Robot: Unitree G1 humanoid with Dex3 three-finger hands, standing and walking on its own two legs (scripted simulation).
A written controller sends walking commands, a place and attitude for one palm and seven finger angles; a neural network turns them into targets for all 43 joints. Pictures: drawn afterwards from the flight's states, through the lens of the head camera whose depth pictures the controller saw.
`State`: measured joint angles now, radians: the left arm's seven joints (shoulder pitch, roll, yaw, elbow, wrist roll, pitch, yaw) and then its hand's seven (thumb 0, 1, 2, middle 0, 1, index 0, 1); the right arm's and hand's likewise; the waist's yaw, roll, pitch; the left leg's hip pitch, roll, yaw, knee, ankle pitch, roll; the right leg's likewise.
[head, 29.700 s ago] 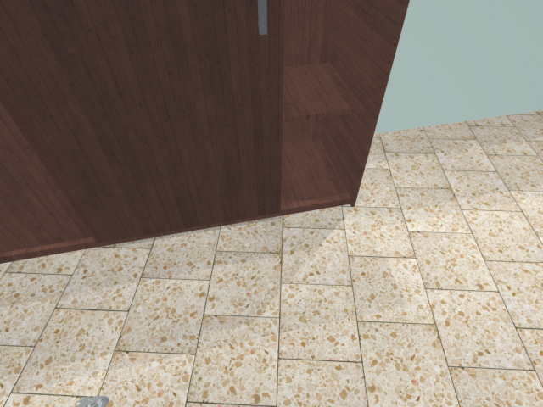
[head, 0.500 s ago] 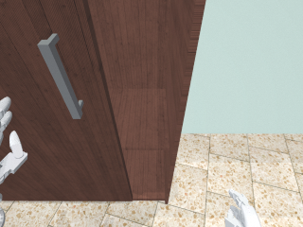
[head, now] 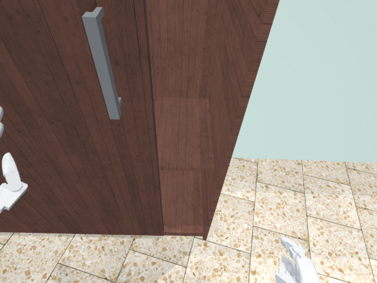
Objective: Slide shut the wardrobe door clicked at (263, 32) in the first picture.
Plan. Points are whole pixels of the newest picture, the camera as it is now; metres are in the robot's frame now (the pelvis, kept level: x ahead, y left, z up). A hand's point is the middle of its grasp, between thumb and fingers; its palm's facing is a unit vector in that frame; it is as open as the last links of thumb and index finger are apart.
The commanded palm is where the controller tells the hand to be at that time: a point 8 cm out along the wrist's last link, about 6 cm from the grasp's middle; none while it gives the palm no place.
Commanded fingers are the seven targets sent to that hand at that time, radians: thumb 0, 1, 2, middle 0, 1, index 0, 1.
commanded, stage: step back with the hand held close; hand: left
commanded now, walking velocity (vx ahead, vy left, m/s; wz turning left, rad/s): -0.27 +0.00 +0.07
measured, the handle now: (108, 69) +0.43 +0.21 +0.24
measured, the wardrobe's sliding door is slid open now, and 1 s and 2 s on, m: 0.20 0.20 0.20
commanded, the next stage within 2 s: stop stepping back and stand still in 0.94 s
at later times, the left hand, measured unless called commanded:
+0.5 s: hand (23, 196) +0.18 +0.25 +0.19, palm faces +0.46 -0.78 -0.43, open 7.4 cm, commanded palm +0.11 +0.29 +0.19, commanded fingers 0.00 0.90 0.90 -0.20 -0.30 -0.20 -0.30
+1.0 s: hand out of the picture +0.07 +0.24 +0.20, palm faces +0.42 -0.79 -0.45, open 7.4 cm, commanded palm +0.01 +0.28 +0.19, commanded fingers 0.00 0.90 0.90 -0.20 -0.30 -0.20 -0.30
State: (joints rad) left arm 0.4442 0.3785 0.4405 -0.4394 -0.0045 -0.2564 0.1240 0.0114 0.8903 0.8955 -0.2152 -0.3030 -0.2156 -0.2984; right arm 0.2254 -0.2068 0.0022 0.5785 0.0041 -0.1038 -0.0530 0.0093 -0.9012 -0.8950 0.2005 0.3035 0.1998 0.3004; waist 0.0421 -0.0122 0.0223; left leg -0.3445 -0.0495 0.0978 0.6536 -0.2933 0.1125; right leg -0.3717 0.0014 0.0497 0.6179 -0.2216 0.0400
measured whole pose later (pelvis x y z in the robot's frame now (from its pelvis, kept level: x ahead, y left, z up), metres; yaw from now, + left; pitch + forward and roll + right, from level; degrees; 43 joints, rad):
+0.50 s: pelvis -0.03 -0.01 +0.00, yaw -1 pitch +1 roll -3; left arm 0.46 0.41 0.48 -0.52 -0.01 -0.36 0.13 0.01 0.89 0.90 -0.22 -0.30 -0.22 -0.30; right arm 0.23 -0.19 -0.01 0.65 -0.03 -0.16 -0.04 0.01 -0.90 -0.89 0.20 0.30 0.20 0.30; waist 0.02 -0.02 0.04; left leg -0.44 0.02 0.08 0.65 -0.23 0.09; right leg -0.29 0.06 0.03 0.56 -0.30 0.02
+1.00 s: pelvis -0.13 -0.02 +0.01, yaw +0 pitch +1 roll -2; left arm 0.53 0.45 0.46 -0.55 -0.05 -0.29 0.15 0.01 0.89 0.90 -0.22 -0.30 -0.22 -0.30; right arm 0.22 -0.16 -0.01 0.63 -0.02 -0.18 -0.05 0.01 -0.90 -0.90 0.20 0.30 0.20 0.30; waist 0.02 -0.05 0.02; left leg -0.37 0.03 -0.01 0.52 -0.17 0.01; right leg -0.37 0.04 0.00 0.67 -0.38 0.00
